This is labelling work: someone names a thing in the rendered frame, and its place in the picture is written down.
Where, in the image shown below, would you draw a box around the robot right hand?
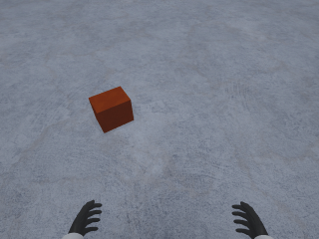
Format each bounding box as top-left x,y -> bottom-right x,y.
231,201 -> 269,239

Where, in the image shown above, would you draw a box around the robot left hand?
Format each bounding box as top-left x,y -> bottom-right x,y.
68,200 -> 103,237

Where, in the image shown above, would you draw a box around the carton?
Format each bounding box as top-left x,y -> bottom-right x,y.
88,86 -> 134,133

